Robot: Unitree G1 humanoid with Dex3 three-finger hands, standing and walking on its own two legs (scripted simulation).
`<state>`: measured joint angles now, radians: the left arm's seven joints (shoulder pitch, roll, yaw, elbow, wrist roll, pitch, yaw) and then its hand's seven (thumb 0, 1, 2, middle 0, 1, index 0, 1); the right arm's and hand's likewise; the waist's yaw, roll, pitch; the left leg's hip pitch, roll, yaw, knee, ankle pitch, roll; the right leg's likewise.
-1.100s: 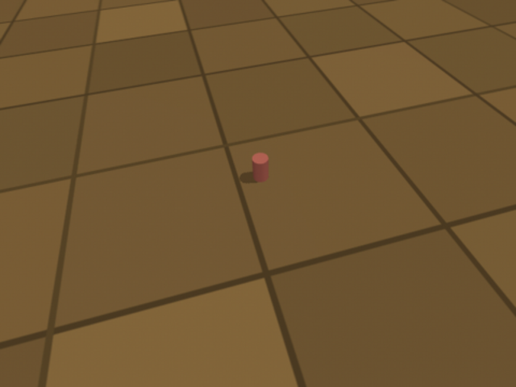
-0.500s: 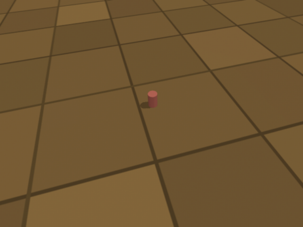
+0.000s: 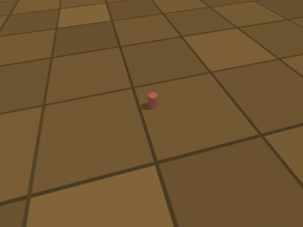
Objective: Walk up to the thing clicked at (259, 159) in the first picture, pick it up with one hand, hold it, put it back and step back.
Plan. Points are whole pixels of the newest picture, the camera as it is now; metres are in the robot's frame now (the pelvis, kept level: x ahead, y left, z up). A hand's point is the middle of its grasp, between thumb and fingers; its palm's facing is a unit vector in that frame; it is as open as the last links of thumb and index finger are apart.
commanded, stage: stand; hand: left
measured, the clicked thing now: (153, 100) +1.27 +0.06 -0.72
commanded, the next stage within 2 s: walk up in 0.02 s
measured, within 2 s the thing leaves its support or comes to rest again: neither
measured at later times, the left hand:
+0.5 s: hand (98, 222) +0.17 +0.19 -0.14, palm faces -0.05 -0.91 -0.42, open 7.4 cm
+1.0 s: hand (107, 153) +0.42 +0.21 -0.16, palm faces -0.16 -0.92 -0.35, open 7.4 cm
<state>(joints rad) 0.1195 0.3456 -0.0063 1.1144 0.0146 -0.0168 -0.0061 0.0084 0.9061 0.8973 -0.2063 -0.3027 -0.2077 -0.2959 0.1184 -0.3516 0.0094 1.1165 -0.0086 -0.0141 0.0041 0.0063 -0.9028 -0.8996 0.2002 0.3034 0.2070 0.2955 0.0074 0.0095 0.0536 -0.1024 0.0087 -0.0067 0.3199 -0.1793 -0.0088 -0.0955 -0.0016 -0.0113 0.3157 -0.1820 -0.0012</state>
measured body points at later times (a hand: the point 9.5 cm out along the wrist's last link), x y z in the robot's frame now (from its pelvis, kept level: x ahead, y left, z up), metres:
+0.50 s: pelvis +0.11 -0.09 -0.02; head +0.10 -0.12 +0.43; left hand +0.18 +0.24 -0.11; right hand +0.14 -0.43 -0.15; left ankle +0.09 +0.04 -0.68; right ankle +0.15 -0.20 -0.75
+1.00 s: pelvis +0.33 -0.06 -0.01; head +0.36 -0.04 +0.44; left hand +0.42 +0.26 -0.14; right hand +0.38 -0.38 -0.11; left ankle +0.37 +0.05 -0.75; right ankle +0.28 -0.21 -0.67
